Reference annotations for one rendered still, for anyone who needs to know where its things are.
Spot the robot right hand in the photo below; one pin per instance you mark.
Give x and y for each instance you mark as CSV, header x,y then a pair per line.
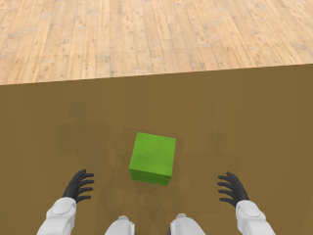
x,y
238,192

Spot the right robot thigh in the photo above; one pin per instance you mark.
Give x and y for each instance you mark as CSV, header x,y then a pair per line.
x,y
185,226

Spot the left robot forearm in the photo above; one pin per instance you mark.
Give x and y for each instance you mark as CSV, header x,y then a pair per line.
x,y
59,218

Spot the right robot shin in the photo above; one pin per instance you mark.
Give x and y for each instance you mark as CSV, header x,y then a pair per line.
x,y
180,215

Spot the right robot forearm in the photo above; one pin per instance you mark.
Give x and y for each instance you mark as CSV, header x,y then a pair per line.
x,y
250,220

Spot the carton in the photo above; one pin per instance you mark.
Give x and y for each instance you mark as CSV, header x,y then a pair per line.
x,y
152,158

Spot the robot left hand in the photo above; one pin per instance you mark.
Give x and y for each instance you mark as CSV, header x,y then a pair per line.
x,y
73,189

